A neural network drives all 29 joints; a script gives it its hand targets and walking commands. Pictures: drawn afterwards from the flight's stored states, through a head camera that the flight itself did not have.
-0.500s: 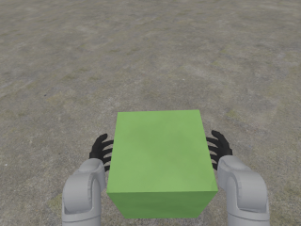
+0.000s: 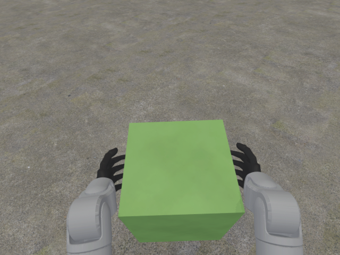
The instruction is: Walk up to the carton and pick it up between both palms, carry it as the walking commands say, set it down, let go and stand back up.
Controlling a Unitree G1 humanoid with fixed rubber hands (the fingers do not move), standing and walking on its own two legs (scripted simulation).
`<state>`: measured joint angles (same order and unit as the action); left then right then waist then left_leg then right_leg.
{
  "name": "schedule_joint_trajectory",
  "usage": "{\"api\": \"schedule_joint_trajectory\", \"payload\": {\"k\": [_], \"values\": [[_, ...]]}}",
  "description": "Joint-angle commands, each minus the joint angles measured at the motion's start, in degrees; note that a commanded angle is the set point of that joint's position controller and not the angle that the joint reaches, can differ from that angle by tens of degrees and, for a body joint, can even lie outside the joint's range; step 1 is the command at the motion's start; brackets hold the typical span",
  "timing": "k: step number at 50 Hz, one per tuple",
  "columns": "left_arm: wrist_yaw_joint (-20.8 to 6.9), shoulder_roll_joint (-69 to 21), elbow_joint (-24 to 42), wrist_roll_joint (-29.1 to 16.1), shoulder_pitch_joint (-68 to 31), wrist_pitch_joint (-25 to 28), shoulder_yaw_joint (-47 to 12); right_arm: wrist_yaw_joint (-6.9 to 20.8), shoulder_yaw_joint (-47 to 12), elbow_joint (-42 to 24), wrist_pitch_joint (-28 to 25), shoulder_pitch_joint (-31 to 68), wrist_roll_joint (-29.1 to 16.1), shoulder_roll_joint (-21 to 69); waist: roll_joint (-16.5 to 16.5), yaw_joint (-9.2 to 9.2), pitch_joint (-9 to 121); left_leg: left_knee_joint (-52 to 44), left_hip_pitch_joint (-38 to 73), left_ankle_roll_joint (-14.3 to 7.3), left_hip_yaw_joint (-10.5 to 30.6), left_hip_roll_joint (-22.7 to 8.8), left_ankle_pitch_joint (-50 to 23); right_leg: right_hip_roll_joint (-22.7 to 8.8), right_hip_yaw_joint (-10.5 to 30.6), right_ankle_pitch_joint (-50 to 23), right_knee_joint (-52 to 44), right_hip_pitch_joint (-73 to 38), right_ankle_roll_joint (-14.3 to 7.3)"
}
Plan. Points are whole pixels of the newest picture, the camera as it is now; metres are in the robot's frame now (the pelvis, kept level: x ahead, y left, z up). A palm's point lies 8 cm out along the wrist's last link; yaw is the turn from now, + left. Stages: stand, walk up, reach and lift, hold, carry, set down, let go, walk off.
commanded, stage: carry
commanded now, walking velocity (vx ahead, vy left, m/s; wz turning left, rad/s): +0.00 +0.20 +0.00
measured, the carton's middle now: (177, 185) +0.29 +0.01 +0.02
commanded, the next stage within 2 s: none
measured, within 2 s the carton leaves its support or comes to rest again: neither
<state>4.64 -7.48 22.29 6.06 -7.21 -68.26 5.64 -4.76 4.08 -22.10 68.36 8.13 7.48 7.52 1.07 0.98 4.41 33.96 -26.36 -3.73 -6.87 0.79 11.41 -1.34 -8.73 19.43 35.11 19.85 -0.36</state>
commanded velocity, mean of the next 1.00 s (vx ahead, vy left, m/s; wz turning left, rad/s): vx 0.00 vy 0.11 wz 0.00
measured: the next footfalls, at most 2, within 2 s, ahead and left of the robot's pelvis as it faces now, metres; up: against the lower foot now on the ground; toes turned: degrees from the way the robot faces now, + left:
left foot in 0.34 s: +0.01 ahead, +0.26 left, +0.00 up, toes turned +5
right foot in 0.64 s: -0.06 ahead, +0.09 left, +0.00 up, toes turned +0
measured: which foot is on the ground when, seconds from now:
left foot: down 0.00-0.00, up 0.02-0.32, down 0.34-0.64, up 0.66-0.78, down 0.80-1.00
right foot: down 0.00-0.34, up 0.36-0.62, down 0.64-1.00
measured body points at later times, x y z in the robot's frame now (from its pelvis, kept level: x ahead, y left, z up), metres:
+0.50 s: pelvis -0.07 +0.15 +0.01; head -0.06 +0.16 +0.46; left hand +0.19 +0.32 +0.07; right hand +0.21 +0.02 +0.08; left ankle -0.03 +0.25 -0.72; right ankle -0.08 +0.02 -0.66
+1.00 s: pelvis -0.13 +0.23 +0.01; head -0.15 +0.24 +0.46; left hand +0.14 +0.38 +0.09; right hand +0.14 +0.08 +0.10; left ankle -0.06 +0.32 -0.72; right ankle -0.10 +0.10 -0.72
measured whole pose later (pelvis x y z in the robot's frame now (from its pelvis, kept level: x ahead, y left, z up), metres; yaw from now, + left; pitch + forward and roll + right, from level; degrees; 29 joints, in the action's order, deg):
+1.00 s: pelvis -0.13 +0.23 +0.01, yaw -1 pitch +2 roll +0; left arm 3.8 -7.5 19.9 7.5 -7.8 -70.3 6.0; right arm -5.2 4.7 -19.6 70.2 8.8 7.1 7.6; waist -0.2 0.2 5.1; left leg 27.8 -21.0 -3.0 -6.5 -0.1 8.6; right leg -4.4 -5.4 17.6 32.4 19.9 1.8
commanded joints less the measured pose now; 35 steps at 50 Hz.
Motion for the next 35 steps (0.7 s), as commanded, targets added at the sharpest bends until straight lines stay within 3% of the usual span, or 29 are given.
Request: {"api": "schedule_joint_trajectory", "payload": {"k": [1,2,3,4,6,7,11,13,15,16,17,18,19,21,23,24,26,28,30,31,32,33,34,35], "values": [[-15.64,-49.83,0.69,-22.06,-21.76,0.19,-40.20,13.64,-42.28,-4.80,0.58,23.25,-22.36,49.81,-21.51,-0.32,10.82,12.75,-13.63,3.59,4.55,-2.78,18.62,-31.13,34.42,-21.89,-18.64,-16.22,-10.43],[-16.01,-50.55,0.06,-21.89,-23.02,0.17,-39.32,13.81,-42.64,-3.46,0.19,24.71,-22.50,51.18,-12.38,-0.28,9.61,23.06,-14.09,3.89,9.90,-4.18,18.97,-30.17,31.08,-27.05,-17.40,-15.16,-11.70],[-16.06,-51.84,-0.27,-21.74,-23.26,0.49,-39.43,14.08,-43.31,-4.87,-0.49,26.63,-23.55,51.53,-6.21,-0.35,9.85,26.84,-12.73,4.06,11.50,-4.25,15.08,-26.60,25.89,-25.50,-15.99,-14.18,-9.78],[-15.90,-52.62,0.91,-21.42,-24.20,0.99,-39.82,14.32,-44.39,-5.42,-0.64,27.85,-24.62,52.24,-3.74,-0.40,9.62,29.12,-12.43,4.72,11.59,-4.51,10.71,-23.95,20.89,-22.65,-15.71,-12.60,-7.78],[-15.53,-53.07,2.98,-21.77,-26.53,1.43,-39.69,14.17,-44.59,-6.64,-0.68,29.70,-25.99,52.62,-7.87,-0.78,9.75,28.13,-11.50,6.58,10.02,-4.38,6.20,-19.25,13.05,-19.99,-14.89,-11.35,-5.64],[-15.18,-52.62,3.08,-21.48,-26.01,1.39,-39.20,14.07,-44.50,-6.77,-0.56,29.57,-26.20,52.02,-9.74,-0.73,9.86,26.00,-9.92,7.17,8.63,-4.09,6.29,-17.83,11.51,-19.79,-14.59,-10.96,-5.41],[-14.41,-50.29,1.58,-20.02,-21.82,0.71,-37.99,13.85,-43.07,-4.62,0.37,25.22,-25.00,50.09,-13.83,-0.24,10.48,14.20,-2.88,7.77,3.36,-2.82,12.41,-16.64,9.21,-24.06,-12.42,-10.61,-5.93],[-14.27,-49.55,1.75,-19.89,-21.80,0.38,-38.10,14.02,-42.51,-3.82,0.76,24.51,-24.87,49.91,-16.41,0.06,11.12,8.55,0.20,7.43,1.35,-1.54,14.07,-17.29,9.97,-25.48,-11.39,-11.03,-5.62],[-14.12,-49.41,1.94,-20.22,-22.72,-0.04,-38.43,14.23,-41.77,-3.13,1.03,23.95,-24.90,50.12,-16.60,-0.88,12.03,-4.22,6.54,6.32,-0.78,-0.14,8.54,-16.19,8.33,-26.49,-7.40,-9.75,-3.15],[-14.01,-49.38,1.92,-20.29,-23.05,-0.18,-38.47,14.39,-41.25,-2.68,1.08,23.83,-24.84,49.96,-14.46,-0.92,12.14,-10.94,10.99,5.98,-0.04,-0.29,5.93,-14.37,7.13,-25.41,-3.91,-7.28,-1.12],[-13.88,-49.43,1.98,-20.32,-23.62,-0.29,-38.92,14.61,-40.51,-2.16,1.04,23.52,-24.73,50.08,-7.69,-1.33,13.11,-15.88,17.60,5.44,5.79,-5.27,2.62,-11.76,4.59,-17.84,2.98,-0.95,0.86],[-13.87,-49.67,2.36,-20.26,-23.49,-0.62,-38.90,14.80,-39.25,-0.21,0.53,22.07,-24.65,50.15,12.59,-1.49,13.37,-19.03,22.80,0.60,24.99,-20.33,-12.99,-3.14,-0.39,8.51,10.65,13.39,4.86],[-14.19,-50.63,1.77,-20.84,-26.02,-0.60,-40.76,14.94,-38.54,-0.23,-0.23,23.99,-24.51,50.87,21.53,-1.98,14.34,-16.07,18.88,-4.39,21.46,-19.47,-17.14,-2.73,4.53,19.13,20.35,13.31,4.35],[-14.73,-52.53,3.70,-22.68,-28.81,0.49,-43.32,15.14,-38.39,-0.96,-1.08,23.14,-23.63,53.10,13.63,-2.06,13.86,-12.99,16.68,-4.71,14.54,-16.02,-16.59,-2.73,5.02,14.21,30.44,14.71,2.73],[-14.52,-53.27,6.34,-24.54,-30.50,1.26,-45.23,15.01,-38.96,-2.67,-1.53,23.31,-24.21,53.55,8.78,-1.52,15.25,-11.31,16.09,-4.59,9.55,-13.11,-14.98,-3.40,3.95,8.16,28.99,12.72,3.17],[-14.41,-53.05,7.50,-24.99,-30.39,1.37,-45.39,14.72,-39.04,-4.18,-1.84,23.48,-24.10,52.73,7.93,-1.48,15.52,-10.70,16.21,-5.35,9.15,-12.50,-15.28,-2.63,2.97,7.44,25.98,11.58,3.38],[-14.26,-51.75,6.96,-24.46,-27.68,0.86,-44.72,14.07,-38.63,-4.37,-1.68,21.38,-23.01,51.09,9.48,-1.85,16.24,-10.64,17.01,-7.43,11.03,-13.32,-16.60,-1.69,1.82,8.68,19.91,9.54,3.09],[-14.41,-50.55,5.65,-23.80,-25.33,0.18,-43.89,13.72,-38.76,-3.58,-1.14,19.30,-21.98,50.12,9.82,-2.21,17.12,-10.58,17.80,-8.82,13.34,-14.62,-19.08,-1.17,1.54,7.77,11.93,6.02,1.77],[-14.71,-50.36,4.57,-23.61,-24.36,-0.30,-43.28,13.58,-39.75,-4.19,-0.68,20.15,-21.97,49.64,7.15,-1.37,18.10,-9.04,17.12,-7.73,13.44,-14.42,-19.64,-0.66,0.98,1.22,-2.19,-0.95,0.12],[-14.92,-50.23,4.00,-23.66,-24.74,-0.45,-42.89,13.48,-40.12,-4.04,-0.42,20.51,-21.96,49.33,4.04,-1.00,17.68,-7.83,14.66,-5.25,12.64,-13.04,-16.00,-1.99,2.27,-4.29,-11.56,-6.06,0.00],[-15.15,-49.59,3.26,-23.44,-24.94,-0.54,-42.26,13.41,-40.43,-3.30,-0.09,20.70,-21.96,49.51,-1.53,-0.82,17.86,-3.85,8.46,-1.37,11.94,-10.79,-10.68,-8.20,10.46,-5.66,-15.37,-13.48,-0.63],[-15.43,-49.20,2.23,-22.84,-23.72,-0.16,-41.58,13.46,-41.29,-4.13,0.36,21.26,-21.93,49.53,-13.76,-1.17,14.40,-0.36,-2.98,2.85,7.48,-5.22,3.78,-20.37,24.92,-9.77,-16.33,-15.18,-5.23],[-15.73,-50.93,1.36,-22.53,-23.90,0.05,-41.05,13.55,-42.41,-4.65,0.57,24.17,-22.51,50.27,-15.36,-1.01,11.06,5.42,-3.78,3.40,6.58,-4.79,12.57,-23.96,26.13,-14.51,-16.82,-10.40,-8.96],[-15.86,-51.98,0.76,-22.06,-23.75,0.04,-40.59,13.87,-42.81,-5.35,0.31,25.48,-23.17,50.96,-11.72,-1.13,10.37,7.35,-2.21,3.34,7.29,-4.47,11.19,-22.36,22.70,-17.78,-16.02,-9.32,-8.61]]}}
